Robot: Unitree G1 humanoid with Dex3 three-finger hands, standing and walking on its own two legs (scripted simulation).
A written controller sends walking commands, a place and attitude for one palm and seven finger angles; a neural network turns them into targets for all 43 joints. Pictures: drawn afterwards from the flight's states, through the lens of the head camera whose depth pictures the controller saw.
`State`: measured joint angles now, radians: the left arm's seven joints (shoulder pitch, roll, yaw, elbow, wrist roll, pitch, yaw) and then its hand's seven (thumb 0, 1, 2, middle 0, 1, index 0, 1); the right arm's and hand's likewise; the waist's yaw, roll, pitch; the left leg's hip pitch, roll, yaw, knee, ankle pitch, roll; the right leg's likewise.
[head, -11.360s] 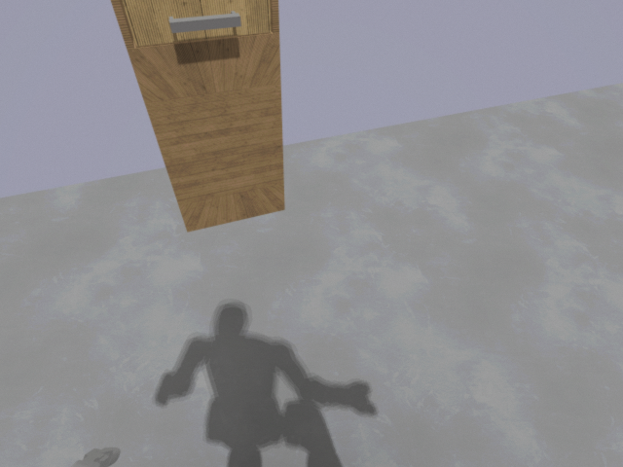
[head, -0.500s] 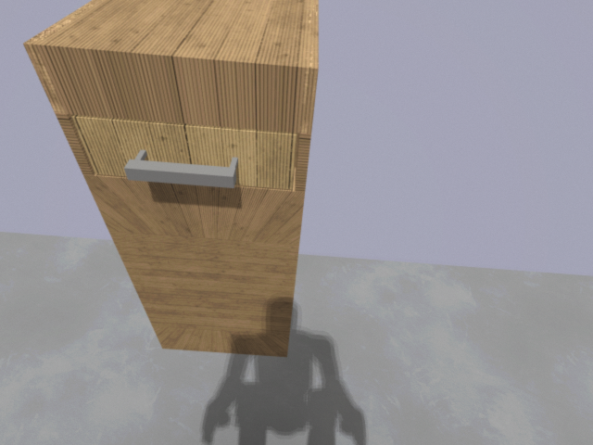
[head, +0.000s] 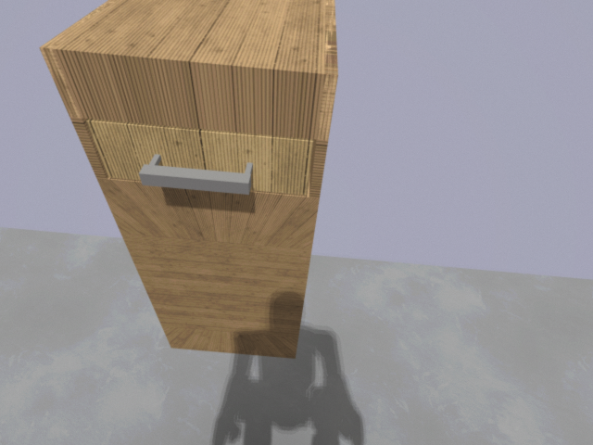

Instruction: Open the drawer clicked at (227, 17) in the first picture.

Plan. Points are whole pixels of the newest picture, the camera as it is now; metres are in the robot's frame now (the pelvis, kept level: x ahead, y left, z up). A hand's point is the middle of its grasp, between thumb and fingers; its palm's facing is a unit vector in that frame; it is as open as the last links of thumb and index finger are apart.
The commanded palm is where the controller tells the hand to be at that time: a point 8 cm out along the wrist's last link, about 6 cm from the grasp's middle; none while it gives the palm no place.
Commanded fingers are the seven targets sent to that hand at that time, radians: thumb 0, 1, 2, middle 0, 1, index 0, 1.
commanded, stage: come to a stop and stand still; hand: left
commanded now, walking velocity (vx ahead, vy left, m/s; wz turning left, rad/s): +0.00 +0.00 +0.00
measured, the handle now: (199, 171) +0.53 +0.21 +0.07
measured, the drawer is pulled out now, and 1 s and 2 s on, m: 0.00 0.00 0.00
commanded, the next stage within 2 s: look again from close up in 0.12 s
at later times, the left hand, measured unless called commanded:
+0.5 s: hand out of the picture -0.02 +0.14 -0.18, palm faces +0.04 -0.99 -0.12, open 7.4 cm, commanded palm none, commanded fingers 0.00 0.90 0.90 -0.20 -0.30 -0.20 -0.30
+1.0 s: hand (152, 425) +0.16 +0.20 -0.06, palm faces -0.07 -0.61 -0.79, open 7.6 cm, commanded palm +0.14 +0.20 -0.02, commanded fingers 0.00 0.62 0.78 -0.22 -0.48 -0.22 -0.48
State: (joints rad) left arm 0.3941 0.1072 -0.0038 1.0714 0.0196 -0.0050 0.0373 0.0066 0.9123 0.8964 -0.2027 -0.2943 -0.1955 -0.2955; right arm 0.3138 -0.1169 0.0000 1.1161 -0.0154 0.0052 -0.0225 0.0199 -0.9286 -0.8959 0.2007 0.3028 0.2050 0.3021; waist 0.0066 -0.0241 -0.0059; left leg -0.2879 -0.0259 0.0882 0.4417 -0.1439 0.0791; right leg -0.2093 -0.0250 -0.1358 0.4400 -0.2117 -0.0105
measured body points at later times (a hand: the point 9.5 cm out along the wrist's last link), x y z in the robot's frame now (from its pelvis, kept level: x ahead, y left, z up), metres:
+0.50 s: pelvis +0.01 +0.00 +0.00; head +0.01 +0.02 +0.45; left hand -0.02 +0.20 -0.17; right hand -0.01 -0.21 -0.15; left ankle +0.06 +0.07 -0.74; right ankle +0.02 -0.11 -0.74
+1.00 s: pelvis +0.01 +0.00 -0.02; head +0.00 -0.04 +0.43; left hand +0.16 +0.23 -0.01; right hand +0.12 -0.27 -0.13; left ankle +0.06 +0.06 -0.74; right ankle +0.02 -0.11 -0.74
